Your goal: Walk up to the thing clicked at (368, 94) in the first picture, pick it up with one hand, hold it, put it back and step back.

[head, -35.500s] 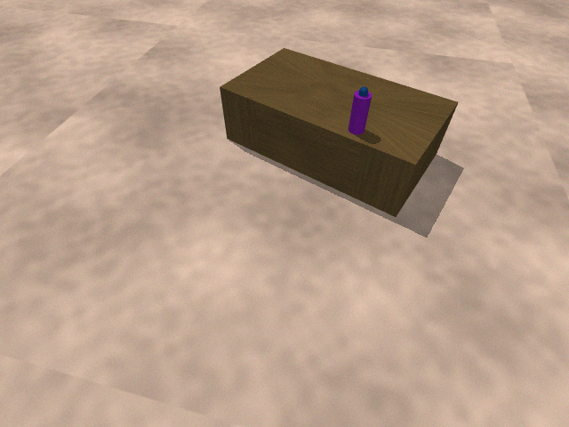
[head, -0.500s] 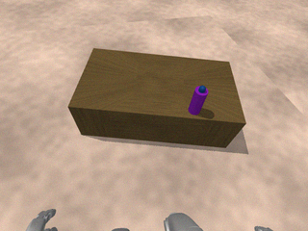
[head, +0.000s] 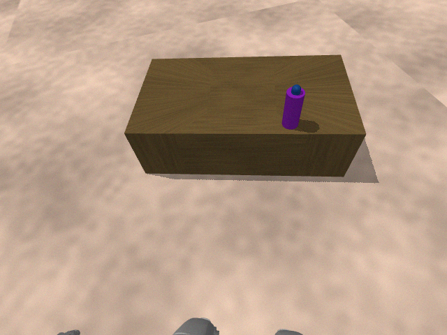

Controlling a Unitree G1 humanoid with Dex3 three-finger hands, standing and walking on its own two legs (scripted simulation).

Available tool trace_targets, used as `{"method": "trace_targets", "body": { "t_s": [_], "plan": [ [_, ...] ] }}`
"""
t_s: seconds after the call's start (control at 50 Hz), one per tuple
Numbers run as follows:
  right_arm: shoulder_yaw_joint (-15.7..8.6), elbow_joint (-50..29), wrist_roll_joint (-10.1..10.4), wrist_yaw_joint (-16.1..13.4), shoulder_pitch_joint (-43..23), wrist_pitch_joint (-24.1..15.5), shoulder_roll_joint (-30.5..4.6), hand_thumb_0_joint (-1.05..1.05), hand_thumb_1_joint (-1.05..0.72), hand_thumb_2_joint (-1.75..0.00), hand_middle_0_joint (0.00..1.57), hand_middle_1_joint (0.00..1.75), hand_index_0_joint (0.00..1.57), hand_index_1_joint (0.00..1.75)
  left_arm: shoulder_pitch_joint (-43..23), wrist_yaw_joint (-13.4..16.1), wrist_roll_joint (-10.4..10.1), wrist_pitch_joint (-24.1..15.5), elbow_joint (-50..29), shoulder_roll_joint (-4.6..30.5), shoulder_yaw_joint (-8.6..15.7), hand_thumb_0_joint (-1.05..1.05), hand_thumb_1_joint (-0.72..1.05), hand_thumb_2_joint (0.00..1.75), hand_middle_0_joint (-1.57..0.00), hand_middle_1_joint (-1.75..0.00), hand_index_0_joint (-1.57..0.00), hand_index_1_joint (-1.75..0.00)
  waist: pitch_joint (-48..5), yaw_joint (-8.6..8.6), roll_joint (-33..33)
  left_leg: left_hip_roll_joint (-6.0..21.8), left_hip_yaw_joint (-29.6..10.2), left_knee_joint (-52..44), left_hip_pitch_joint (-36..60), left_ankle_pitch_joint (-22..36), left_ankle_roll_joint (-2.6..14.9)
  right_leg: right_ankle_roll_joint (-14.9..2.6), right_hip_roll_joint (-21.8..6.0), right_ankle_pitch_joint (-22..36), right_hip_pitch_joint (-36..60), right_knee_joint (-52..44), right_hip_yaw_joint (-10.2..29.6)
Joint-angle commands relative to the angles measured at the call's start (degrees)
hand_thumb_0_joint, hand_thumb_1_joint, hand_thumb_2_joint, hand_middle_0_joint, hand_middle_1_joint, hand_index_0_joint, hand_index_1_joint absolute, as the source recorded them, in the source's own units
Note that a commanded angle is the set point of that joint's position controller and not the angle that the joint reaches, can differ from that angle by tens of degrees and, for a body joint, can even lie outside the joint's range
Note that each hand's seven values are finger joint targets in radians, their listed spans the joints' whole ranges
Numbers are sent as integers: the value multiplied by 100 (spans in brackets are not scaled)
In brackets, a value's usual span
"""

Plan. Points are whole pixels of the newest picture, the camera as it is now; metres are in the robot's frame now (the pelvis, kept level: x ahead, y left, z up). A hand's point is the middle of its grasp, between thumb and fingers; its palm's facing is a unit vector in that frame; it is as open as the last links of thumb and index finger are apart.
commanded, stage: step back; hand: right
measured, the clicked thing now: (293, 106) +0.98 -0.23 -0.33
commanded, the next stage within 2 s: stand in 1.08 s
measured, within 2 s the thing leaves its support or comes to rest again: neither
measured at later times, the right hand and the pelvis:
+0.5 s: hand out of the picture +0.03 -0.25 -0.14, palm faces -0.06 +0.92 -0.38, open 7.4 cm; pelvis -0.08 +0.01 +0.00, yaw +1 degrees
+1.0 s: hand out of the picture +0.07 -0.24 -0.15, palm faces -0.01 +0.94 -0.35, open 7.4 cm; pelvis -0.04 +0.02 +0.00, yaw +1 degrees
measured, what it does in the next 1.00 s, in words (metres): steps on the spot: left foot, then right foot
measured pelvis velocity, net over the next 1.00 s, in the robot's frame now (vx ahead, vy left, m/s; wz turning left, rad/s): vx -0.04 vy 0.02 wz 0.01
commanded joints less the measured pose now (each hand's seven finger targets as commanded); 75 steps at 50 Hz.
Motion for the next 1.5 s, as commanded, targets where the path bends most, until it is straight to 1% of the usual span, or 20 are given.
{"method": "trace_targets", "body": {
  "t_s": [0.0, 0.06, 0.08, 0.12, 0.14, 0.2, 0.32, 0.36, 0.38, 0.4, 0.42, 0.48, 0.56, 0.68, 0.78, 1.0, 1.06, 1.12, 1.3, 1.48],
  "plan": [
    [-250, -488, -101, -71, -141, -330, -752, 0, -90, -90, 20, 30, 20, 30, 41, 138, 16, -95, -495, 1414, 449, 0, 90, 90, -20, -30, -20, -30, -1243, 269, -1647, 427, 546, -1965, -217, -313, 26, -1060, -1323, 1611, 1961, -511, 1248],
    [-346, -59, -156, -42, 560, -378, -807, 0, -90, -90, 20, 30, 20, 30, -270, 59, -84, -11, -516, 1498, 406, 0, 90, 90, -20, -30, -20, -30, -1412, -39, -1329, 241, 978, -3966, 1198, 1120, 203, -746, -1124, 1148, 1266, 62, 971],
    [-427, 3, -190, -51, 502, -389, -963, 0, -90, -90, 20, 30, 20, 30, -76, 39, -82, 6, -518, 1277, 284, 0, 90, 90, -20, -30, -20, -30, -1372, 7, -819, 494, 421, -4076, 1756, 1221, 323, -508, -877, 635, 470, 420, 818],
    [-527, -209, -273, 22, -24, -402, -1828, 0, -90, -90, 20, 30, 20, 30, -489, 56, -174, -32, -515, 1183, 258, 0, 90, 90, -20, -30, -20, -30, -887, -155, 967, 2527, -2261, -4584, 938, 14, 1480, -10, 179, -1966, -856, 1788, 110],
    [-533, -268, -251, 28, -350, -432, -1857, 0, -90, -90, 20, 30, 20, 30, -803, 56, -109, -41, -471, 1443, 341, 0, 90, 90, -20, -30, -20, -30, -493, -250, 901, 2797, -2567, -4855, -145, -668, 1796, 0, -28, -1964, -310, 2356, 690],
    [-257, -317, -274, 6, -877, -522, -1027, 0, -90, -90, 20, 30, 20, 30, -228, -96, -221, -112, -55, 1253, 287, 0, 90, 90, -20, -30, -20, -30, -290, 174, 590, 1668, -524, -4259, 70, 387, 1114, -56, 180, -1040, -7, 1860, 589],
    [-341, -106, -224, 118, -405, -395, -1072, 0, -90, -90, 20, 30, 20, 30, -107, -86, -99, -385, 285, 1001, 216, 0, 90, 90, -20, -30, -20, -30, -591, -29, 660, 1317, -77, -3483, 802, 176, 861, -74, 377, -367, 1074, -1648, -73],
    [-212, -208, -129, 111, -423, -419, -637, 0, -90, -90, 20, 30, 20, 30, 323, 16, 6, -508, 499, 1340, 293, 0, 90, 90, -20, -30, -20, -30, -914, 111, -194, 964, 252, -2283, -66, 585, 479, -300, -371, -113, 2116, -1801, 1363],
    [-195, -217, -132, 115, -544, -426, -540, 0, -90, -90, 20, 30, 20, 30, 102, 29, 8, -528, 462, 1679, 352, 0, 90, 90, -20, -30, -20, -30, -699, 138, -789, 494, 545, -1921, -633, -45, 269, -767, -1202, -1313, 1706, -1984, 2552],
    [-285, -91, -161, 98, -399, -436, -793, 0, -90, -90, 20, 30, 20, 30, -414, 3, 26, -527, 289, 1931, 379, 0, 90, 90, -20, -30, -20, -30, -437, -1, -862, 722, 415, -1464, 186, -342, 175, -1178, -1785, -2156, 320, -2085, 2929],
    [-347, 58, -156, 129, -61, -460, -898, 0, -90, -90, 20, 30, 20, 30, -867, -17, -16, -518, 167, 1779, 339, 0, 90, 90, -20, -30, -20, -30, -262, -329, -744, 911, 322, -1660, 866, 16, 240, -1109, -1636, -2675, -426, -2039, 2564],
    [-349, 213, -148, 164, 4, -570, -818, 0, -90, -90, 20, 30, 20, 30, -789, -71, -86, -516, 227, 1180, 136, 0, 90, 90, -20, -30, -20, -30, -473, -354, -417, 868, 93, -3500, 1358, 598, 442, -416, -577, -1243, -255, -1257, 1018],
    [-346, 73, -179, 160, -516, -600, -1154, 0, -90, -90, 20, 30, 20, 30, -364, -142, -148, -487, 531, 1155, 73, 0, 90, 90, -20, -30, -20, -30, -413, -47, 43, 1675, -1121, -4478, 609, -1389, 910, -148, 131, -1107, 237, -466, 286],
    [-243, 209, -111, 144, -626, -658, -806, 0, -90, -90, 20, 30, 20, 30, -109, -37, -167, -623, 753, 1341, 99, 0, 90, 90, -20, -30, -20, -30, -964, 24, -82, 944, 237, -3255, 870, 2017, 417, -327, -427, 1184, 1378, -1027, 923],
    [-318, 396, -81, 103, -427, -652, -876, 0, -90, -90, 20, 30, 20, 30, -384, 23, -179, -570, 658, 1264, 52, 0, 90, 90, -20, -30, -20, -30, -1263, -87, -108, 1106, 213, -3168, 1595, 3081, 585, -289, -287, 1628, 1062, -481, 486],
    [-317, 430, -126, 81, -757, -565, -693, 0, -90, -90, 20, 30, 20, 30, -539, 102, -173, -532, 684, 1554, 108, 0, 90, 90, -20, -30, -20, -30, -960, -62, -677, 798, 604, -2468, 849, 2341, 424, -705, -897, 1748, 1252, -611, 1320],
    [-247, 525, -22, 74, -685, -622, -841, 0, -90, -90, 20, 30, 20, 30, -844, 79, -313, -467, 734, 1134, -55, 0, 90, 90, -20, -30, -20, -30, -892, -172, -246, 1166, 19, -3318, 1651, 3963, 548, -193, -436, 2439, 746, -365, 735],
    [-298, 617, -32, 20, -639, -691, -1135, 0, -90, -90, 20, 30, 20, 30, -726, 87, -349, -365, 743, 1009, -124, 0, 90, 90, -20, -30, -20, -30, -1130, -148, 155, 1704, -369, -3340, 2246, 5712, 877, 57, -104, 1434, 759, -143, 387],
    [-130, 684, 47, -2, -890, -593, -838, 0, -90, -90, 20, 30, 20, 30, -866, 47, -248, -378, 1003, 1071, -137, 0, 90, 90, -20, -30, -20, -30, -1495, -155, -10, 1196, 315, -3764, 2213, 4246, 357, -28, -415, 2660, 1821, -1156, 530],
    [-47, 921, 10, 80, -1023, -558, -804, 0, -90, -90, 20, 30, 20, 30, -1017, -19, -223, -372, 1256, 1066, -176, 0, 90, 90, -20, -30, -20, -30, -751, -152, -240, 1153, 182, -4499, 1739, 1991, 302, 28, -442, 815, 1409, -1883, 630]
  ]
}}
